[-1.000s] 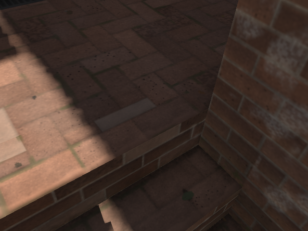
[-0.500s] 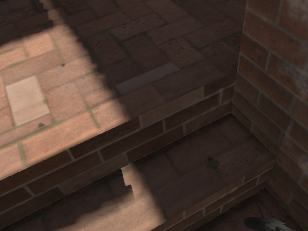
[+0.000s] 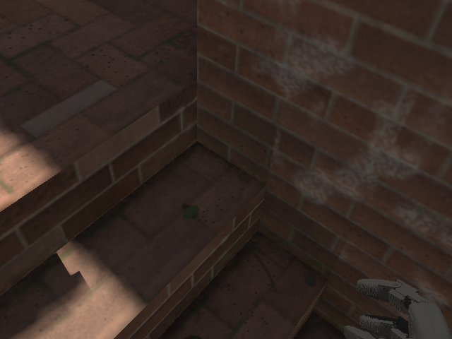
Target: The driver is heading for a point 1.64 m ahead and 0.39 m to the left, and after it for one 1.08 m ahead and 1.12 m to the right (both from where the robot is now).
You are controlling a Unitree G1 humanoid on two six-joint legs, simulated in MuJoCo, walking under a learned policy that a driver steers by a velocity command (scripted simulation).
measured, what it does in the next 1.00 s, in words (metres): steps on the spot, turning left: left foot, then right foot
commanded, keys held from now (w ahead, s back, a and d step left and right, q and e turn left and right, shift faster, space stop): q+shift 0.62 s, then e+shift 0.10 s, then w+e+shift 0.28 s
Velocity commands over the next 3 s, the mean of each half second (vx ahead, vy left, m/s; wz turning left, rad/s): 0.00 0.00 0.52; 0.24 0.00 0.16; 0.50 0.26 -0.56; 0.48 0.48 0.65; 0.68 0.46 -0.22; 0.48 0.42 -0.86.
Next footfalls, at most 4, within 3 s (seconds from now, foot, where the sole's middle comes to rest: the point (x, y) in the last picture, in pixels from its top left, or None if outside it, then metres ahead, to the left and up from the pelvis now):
0.06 left None -0.02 0.12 -0.77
0.64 right None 0.07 -0.05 -0.77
0.90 left None -0.08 0.06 -0.76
1.34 right None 0.28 -0.19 -0.77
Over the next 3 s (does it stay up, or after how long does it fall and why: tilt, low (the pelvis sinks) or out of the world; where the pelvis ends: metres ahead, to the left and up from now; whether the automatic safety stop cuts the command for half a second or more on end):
stays up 0.12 0.08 0.02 its command is cut before an obstacle after 1.2 s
